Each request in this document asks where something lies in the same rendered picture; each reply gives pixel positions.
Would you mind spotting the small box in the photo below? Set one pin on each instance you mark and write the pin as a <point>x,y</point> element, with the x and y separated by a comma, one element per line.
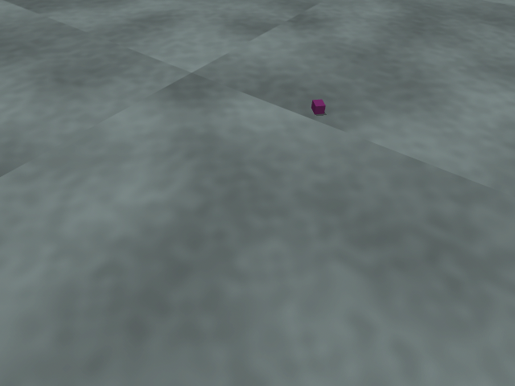
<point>318,106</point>

